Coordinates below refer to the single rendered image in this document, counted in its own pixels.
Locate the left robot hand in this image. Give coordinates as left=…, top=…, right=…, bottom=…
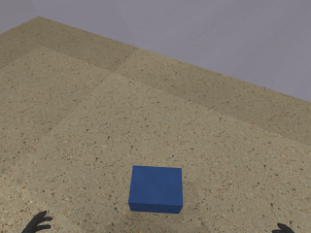
left=21, top=211, right=52, bottom=233

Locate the right robot hand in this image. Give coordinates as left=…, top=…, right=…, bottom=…
left=271, top=222, right=294, bottom=233

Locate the carton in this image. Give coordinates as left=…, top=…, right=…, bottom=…
left=128, top=165, right=184, bottom=214

